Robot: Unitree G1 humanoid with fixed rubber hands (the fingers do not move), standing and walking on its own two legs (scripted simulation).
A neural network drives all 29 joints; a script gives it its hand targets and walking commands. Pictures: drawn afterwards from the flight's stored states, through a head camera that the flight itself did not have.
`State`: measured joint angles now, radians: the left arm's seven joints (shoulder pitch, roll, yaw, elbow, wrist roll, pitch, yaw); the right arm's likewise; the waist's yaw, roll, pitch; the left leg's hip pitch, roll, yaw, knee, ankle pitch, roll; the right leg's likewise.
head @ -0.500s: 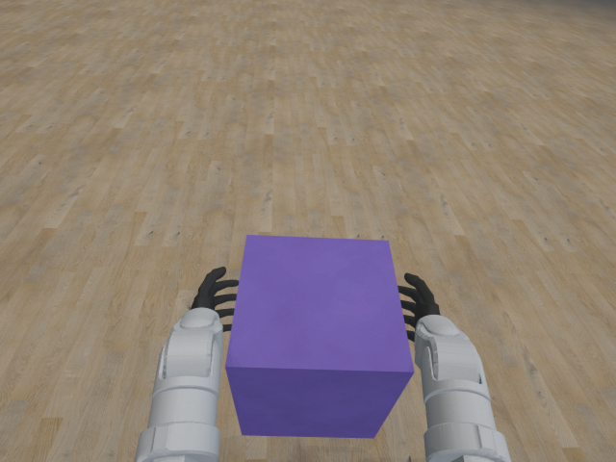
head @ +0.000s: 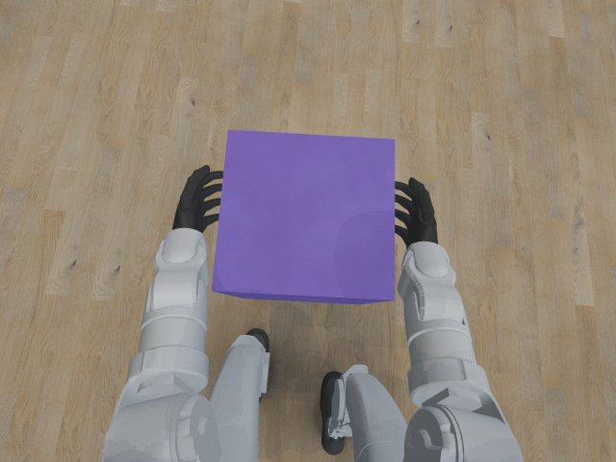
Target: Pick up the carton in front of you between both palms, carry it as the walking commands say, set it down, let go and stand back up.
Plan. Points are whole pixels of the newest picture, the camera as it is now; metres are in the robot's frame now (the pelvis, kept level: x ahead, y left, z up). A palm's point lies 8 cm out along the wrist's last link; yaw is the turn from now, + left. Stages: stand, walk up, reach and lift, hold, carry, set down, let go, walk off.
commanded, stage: set down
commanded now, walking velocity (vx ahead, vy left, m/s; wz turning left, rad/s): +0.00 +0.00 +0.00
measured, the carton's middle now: (305, 232) +0.40 +0.04 -0.15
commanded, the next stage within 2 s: none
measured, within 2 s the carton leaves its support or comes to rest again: rests again in 1.90 s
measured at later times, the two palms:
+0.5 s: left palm (203, 215) +0.42 +0.21 -0.22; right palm (379, 220) +0.45 -0.09 -0.21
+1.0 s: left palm (211, 222) +0.45 +0.23 -0.37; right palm (353, 214) +0.50 -0.07 -0.36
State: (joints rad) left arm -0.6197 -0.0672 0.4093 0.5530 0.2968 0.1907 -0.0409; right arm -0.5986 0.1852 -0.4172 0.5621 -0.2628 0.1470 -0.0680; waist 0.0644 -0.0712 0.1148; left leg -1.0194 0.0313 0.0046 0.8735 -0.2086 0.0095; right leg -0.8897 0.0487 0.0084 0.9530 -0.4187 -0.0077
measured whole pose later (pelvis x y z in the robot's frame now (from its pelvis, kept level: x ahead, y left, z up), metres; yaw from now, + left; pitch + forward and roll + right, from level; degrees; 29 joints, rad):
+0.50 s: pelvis -0.02 +0.00 -0.13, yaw -3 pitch +41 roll -3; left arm -0.91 0.01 0.49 0.60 0.29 0.29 -0.05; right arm -0.92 0.11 -0.45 0.64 -0.20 0.24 -0.11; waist 0.08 -0.08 -0.10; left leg -1.78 0.04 -0.04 1.41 -0.34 0.00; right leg -1.63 0.08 -0.03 1.50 -0.58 -0.01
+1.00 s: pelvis -0.04 +0.00 -0.24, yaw -3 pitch +46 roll -4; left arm -1.20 0.09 0.48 0.65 0.23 0.35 0.04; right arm -1.28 -0.07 -0.40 0.80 -0.15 0.28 -0.10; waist 0.10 -0.09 0.05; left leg -2.20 0.02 -0.05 1.76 -0.37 0.00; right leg -2.03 0.11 -0.02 1.89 -0.67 0.02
